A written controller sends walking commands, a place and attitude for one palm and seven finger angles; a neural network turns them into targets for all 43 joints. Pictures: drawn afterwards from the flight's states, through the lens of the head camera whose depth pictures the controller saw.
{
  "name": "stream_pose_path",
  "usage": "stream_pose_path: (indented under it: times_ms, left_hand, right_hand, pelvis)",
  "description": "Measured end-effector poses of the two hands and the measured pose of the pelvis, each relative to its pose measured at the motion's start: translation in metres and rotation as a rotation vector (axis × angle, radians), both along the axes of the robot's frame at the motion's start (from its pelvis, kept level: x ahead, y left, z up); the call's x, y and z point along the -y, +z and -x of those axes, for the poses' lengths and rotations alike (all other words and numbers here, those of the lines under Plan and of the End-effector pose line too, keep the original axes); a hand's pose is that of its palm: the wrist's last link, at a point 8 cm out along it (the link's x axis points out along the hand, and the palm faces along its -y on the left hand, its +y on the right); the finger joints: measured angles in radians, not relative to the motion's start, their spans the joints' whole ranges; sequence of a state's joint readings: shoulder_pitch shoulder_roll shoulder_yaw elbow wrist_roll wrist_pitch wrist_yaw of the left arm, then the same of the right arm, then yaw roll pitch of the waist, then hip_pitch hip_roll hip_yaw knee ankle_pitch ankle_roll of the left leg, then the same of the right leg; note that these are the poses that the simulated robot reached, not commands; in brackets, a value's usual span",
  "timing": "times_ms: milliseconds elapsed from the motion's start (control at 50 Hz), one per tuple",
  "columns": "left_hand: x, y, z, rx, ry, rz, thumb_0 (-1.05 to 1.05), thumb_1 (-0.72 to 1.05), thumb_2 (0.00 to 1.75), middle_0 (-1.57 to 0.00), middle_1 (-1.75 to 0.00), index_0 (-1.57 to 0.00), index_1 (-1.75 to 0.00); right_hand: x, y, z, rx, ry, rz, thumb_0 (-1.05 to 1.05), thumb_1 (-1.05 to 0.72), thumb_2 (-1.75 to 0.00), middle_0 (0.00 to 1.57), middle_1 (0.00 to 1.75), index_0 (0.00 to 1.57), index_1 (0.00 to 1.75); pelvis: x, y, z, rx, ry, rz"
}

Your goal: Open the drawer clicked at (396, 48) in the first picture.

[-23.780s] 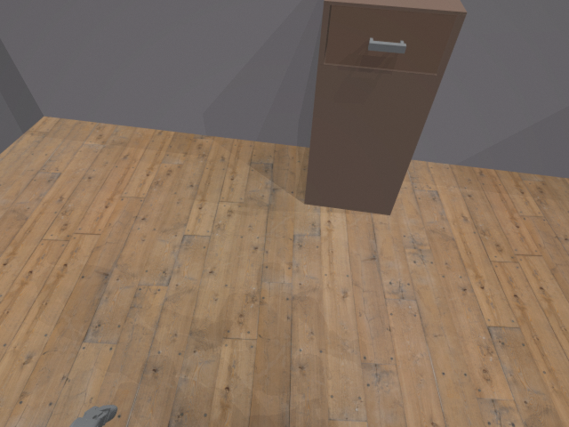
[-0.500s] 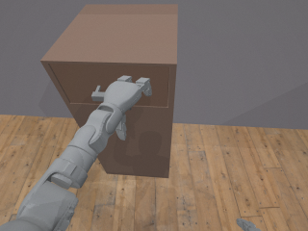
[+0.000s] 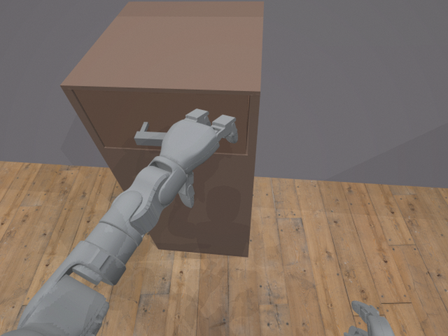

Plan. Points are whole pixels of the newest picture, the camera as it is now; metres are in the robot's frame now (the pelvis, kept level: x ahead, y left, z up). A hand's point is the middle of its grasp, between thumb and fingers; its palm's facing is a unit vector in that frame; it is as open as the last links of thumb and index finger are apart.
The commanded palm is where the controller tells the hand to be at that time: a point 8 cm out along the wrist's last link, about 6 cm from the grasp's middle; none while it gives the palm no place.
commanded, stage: lower the fingers behind the handle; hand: left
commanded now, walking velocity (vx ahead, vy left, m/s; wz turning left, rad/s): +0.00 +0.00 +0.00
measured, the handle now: (163, 133) +0.52 +0.17 +0.05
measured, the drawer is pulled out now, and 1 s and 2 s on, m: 0.00 0.00 0.00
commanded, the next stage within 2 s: lift the fingers back up to retry in 1.58 s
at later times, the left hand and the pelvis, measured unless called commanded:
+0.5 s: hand (166, 159) +0.43 +0.14 +0.07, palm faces -0.06 -0.08 -0.99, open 14.2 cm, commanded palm +0.42 +0.16 +0.13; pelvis +0.00 -0.01 +0.00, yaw +1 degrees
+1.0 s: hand (161, 155) +0.44 +0.15 +0.06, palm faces +0.00 -0.05 -1.00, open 13.9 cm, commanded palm +0.41 +0.16 +0.09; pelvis -0.01 +0.00 -0.01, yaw -2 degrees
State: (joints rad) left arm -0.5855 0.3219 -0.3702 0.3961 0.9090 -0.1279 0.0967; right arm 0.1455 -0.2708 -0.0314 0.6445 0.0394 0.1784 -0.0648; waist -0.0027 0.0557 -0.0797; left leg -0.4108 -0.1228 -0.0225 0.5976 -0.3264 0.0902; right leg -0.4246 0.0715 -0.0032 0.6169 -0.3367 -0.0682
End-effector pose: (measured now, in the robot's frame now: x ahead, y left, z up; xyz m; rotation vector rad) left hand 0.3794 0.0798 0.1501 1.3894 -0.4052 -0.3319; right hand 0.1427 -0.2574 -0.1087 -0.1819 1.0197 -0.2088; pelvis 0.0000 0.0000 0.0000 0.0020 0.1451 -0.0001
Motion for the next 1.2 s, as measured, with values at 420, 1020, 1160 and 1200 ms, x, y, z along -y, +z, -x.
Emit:
stream_pose_path:
  times_ms: [420,1020,1160,1200]
  left_hand:
    - [-0.088,-0.018,-0.027,-0.166,0.349,-0.133,0.00,-0.48,0.30,-0.32,-1.20,-0.19,-1.17]
    - [-0.077,-0.036,-0.043,-0.055,0.424,-0.104,0.00,-0.49,0.30,-0.25,-1.26,-0.30,-1.19]
    - [-0.078,-0.041,-0.040,-0.021,0.422,-0.097,0.00,-0.49,0.30,-0.22,-1.26,-0.28,-1.20]
    - [-0.077,-0.041,-0.040,-0.012,0.426,-0.101,0.00,-0.49,0.30,-0.23,-1.26,-0.28,-1.21]
  right_hand:
    - [0.018,-0.013,0.052,-0.206,-0.012,0.025,0.01,-0.91,-0.89,0.20,0.30,0.20,0.30]
    - [0.002,-0.014,0.091,-0.192,-0.107,-0.019,0.01,-0.91,-0.89,0.20,0.30,0.20,0.30]
    - [0.009,-0.015,0.098,-0.205,-0.103,0.002,0.01,-0.91,-0.89,0.20,0.30,0.20,0.30]
    - [0.008,-0.016,0.099,-0.206,-0.101,0.002,0.01,-0.91,-0.89,0.20,0.30,0.20,0.30]
  pelvis:
    - [0.012,0.000,-0.005,-0.027,0.035,0.007]
    - [0.003,-0.007,0.011,-0.069,-0.027,0.010]
    - [0.001,-0.010,0.015,-0.085,-0.022,0.013]
    - [0.001,-0.012,0.016,-0.090,-0.019,0.014]
